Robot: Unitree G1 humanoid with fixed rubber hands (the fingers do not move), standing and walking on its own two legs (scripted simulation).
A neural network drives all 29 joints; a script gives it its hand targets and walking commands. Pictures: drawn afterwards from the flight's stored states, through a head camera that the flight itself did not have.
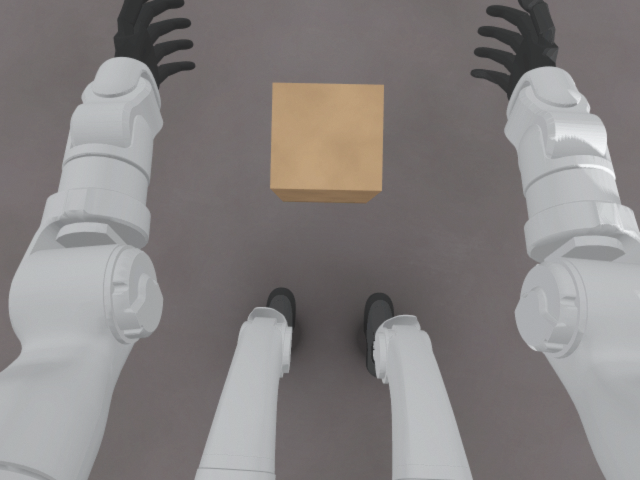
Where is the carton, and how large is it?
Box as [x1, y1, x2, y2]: [270, 83, 383, 202]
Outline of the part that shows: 273,83 270,188 283,201 366,202 381,190 383,85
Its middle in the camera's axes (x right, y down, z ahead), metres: +0.02 -0.18 +0.85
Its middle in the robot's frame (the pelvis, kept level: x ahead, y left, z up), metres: +0.55 +0.03 -0.53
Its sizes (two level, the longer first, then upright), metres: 0.210 0.200 0.250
